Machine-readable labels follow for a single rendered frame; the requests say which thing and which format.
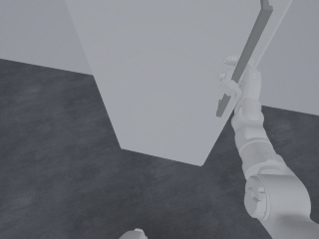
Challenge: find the right robot upper arm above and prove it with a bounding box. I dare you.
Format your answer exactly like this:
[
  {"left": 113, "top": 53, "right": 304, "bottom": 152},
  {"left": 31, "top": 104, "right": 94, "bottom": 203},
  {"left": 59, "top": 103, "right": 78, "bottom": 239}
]
[{"left": 243, "top": 173, "right": 319, "bottom": 239}]

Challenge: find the right robot hand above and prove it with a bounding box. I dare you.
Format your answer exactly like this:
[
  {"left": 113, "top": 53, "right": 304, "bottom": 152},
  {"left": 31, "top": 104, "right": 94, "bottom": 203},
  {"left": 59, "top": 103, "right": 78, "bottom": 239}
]
[{"left": 217, "top": 55, "right": 261, "bottom": 103}]

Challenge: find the robot left shin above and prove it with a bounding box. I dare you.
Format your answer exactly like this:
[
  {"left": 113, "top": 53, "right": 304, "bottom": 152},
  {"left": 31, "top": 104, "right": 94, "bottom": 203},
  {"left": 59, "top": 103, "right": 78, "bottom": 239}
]
[{"left": 135, "top": 228, "right": 145, "bottom": 234}]

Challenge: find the handle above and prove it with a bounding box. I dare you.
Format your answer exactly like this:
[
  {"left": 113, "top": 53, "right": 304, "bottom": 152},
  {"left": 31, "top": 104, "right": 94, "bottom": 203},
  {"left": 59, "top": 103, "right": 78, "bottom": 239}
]
[{"left": 216, "top": 0, "right": 273, "bottom": 118}]

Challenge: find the fridge door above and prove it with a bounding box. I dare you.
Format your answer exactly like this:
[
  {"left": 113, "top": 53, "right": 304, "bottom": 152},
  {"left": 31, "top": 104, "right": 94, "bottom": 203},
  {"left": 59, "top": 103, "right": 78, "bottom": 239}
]
[{"left": 65, "top": 0, "right": 290, "bottom": 166}]

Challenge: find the right robot forearm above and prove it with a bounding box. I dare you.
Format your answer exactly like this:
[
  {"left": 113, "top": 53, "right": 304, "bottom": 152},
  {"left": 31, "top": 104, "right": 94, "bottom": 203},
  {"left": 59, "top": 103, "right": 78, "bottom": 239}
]
[{"left": 231, "top": 98, "right": 311, "bottom": 215}]

